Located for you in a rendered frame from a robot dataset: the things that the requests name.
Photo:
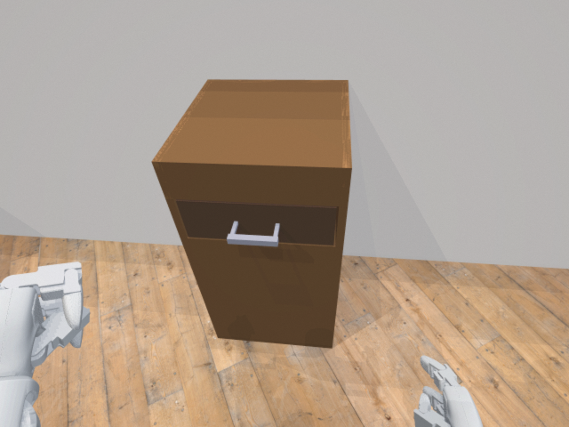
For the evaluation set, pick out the left robot hand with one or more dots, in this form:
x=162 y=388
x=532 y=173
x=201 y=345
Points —
x=22 y=314

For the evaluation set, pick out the drawer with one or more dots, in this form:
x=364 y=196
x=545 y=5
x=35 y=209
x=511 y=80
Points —
x=301 y=224

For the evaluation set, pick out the cabinet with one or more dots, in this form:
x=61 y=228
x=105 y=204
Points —
x=273 y=142

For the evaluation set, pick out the robot left forearm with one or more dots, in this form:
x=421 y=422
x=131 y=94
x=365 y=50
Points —
x=17 y=397

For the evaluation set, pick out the handle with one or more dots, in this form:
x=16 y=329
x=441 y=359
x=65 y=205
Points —
x=252 y=240

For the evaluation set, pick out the right robot hand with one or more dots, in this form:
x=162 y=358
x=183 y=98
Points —
x=455 y=408

